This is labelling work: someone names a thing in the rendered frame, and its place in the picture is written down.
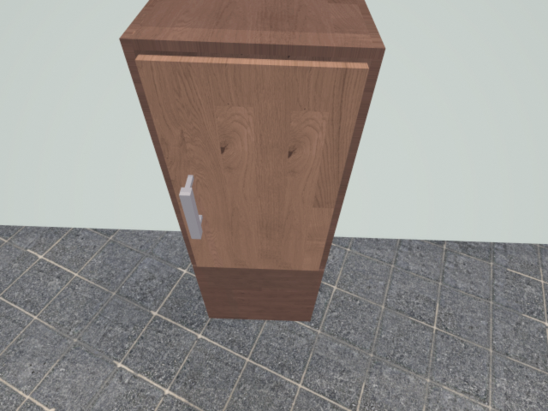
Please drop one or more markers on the handle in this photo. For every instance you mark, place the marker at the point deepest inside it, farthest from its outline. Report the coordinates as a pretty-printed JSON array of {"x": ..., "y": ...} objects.
[{"x": 189, "y": 207}]

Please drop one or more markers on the cupboard door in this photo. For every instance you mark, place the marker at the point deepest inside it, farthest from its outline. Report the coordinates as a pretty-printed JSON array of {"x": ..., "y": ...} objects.
[{"x": 267, "y": 142}]

